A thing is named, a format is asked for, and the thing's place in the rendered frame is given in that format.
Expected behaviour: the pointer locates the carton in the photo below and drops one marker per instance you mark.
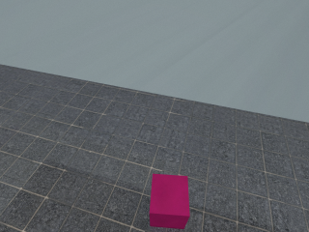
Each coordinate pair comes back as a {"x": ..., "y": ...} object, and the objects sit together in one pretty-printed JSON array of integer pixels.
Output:
[{"x": 169, "y": 204}]

